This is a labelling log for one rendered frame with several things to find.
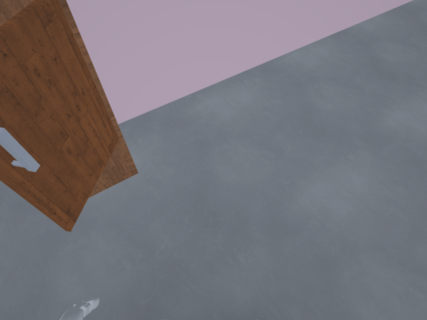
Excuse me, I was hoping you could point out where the handle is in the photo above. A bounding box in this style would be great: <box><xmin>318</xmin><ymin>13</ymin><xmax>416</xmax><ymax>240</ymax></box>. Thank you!
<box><xmin>0</xmin><ymin>127</ymin><xmax>40</xmax><ymax>172</ymax></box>

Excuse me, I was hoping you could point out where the cupboard door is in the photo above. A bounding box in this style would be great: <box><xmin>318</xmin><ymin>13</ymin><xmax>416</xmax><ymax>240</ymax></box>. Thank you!
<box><xmin>0</xmin><ymin>0</ymin><xmax>119</xmax><ymax>232</ymax></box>

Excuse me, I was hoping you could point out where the robot left hand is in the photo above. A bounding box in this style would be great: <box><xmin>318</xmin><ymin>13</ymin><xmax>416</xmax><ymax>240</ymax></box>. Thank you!
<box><xmin>60</xmin><ymin>297</ymin><xmax>99</xmax><ymax>320</ymax></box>

